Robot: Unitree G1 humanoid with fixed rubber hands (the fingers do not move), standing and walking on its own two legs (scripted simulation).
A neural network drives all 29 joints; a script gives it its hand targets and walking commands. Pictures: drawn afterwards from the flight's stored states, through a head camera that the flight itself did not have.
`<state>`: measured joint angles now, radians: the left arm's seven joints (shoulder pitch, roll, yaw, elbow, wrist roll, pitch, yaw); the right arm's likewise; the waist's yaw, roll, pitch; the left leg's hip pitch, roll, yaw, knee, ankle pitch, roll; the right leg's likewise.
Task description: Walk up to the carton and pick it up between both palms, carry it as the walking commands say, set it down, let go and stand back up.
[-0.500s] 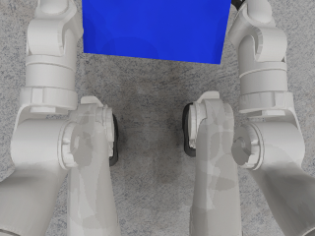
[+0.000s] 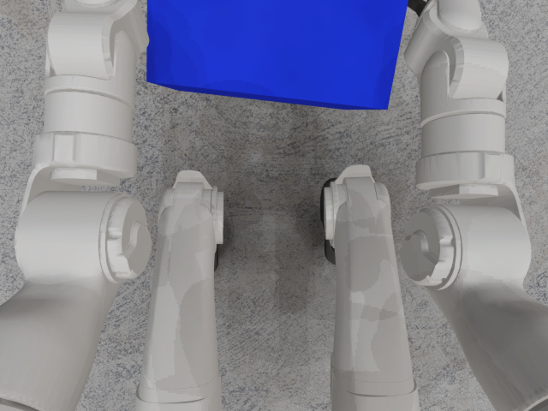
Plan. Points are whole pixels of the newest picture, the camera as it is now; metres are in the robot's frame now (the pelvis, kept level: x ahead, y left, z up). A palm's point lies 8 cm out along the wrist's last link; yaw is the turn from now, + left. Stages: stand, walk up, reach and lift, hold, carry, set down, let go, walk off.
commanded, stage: reach and lift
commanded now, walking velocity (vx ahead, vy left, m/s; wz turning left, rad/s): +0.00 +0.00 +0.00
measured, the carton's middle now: out of the picture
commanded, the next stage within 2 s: none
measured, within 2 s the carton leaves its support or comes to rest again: neither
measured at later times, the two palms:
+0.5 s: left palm out of the picture +0.53 +0.14 +0.01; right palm out of the picture +0.50 -0.19 -0.01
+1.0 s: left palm out of the picture +0.52 +0.14 +0.09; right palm out of the picture +0.49 -0.19 +0.07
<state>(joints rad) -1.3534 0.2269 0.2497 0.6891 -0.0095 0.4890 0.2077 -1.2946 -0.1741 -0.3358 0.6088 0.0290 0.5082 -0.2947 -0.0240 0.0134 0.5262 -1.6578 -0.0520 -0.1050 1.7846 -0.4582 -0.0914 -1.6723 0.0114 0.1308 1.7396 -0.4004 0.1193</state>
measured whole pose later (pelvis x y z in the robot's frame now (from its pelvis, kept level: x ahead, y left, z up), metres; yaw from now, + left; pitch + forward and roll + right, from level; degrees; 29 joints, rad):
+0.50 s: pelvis +0.01 +0.00 +0.06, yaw +0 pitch +14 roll +0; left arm -1.20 0.18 0.25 0.59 -0.01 0.50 0.21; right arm -1.15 -0.13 -0.32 0.54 0.04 0.49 -0.30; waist -0.02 0.02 0.52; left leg -1.40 -0.03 -0.09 1.60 -0.45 -0.08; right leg -1.42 0.01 0.13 1.56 -0.38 0.11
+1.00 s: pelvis +0.00 -0.01 +0.12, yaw +0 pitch +9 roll +0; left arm -1.17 0.18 0.26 0.63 0.03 0.51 0.17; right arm -1.10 -0.08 -0.34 0.54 0.00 0.52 -0.31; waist -0.03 0.01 0.52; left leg -1.14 -0.02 -0.10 1.35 -0.37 -0.08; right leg -1.16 -0.01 0.11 1.32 -0.32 0.09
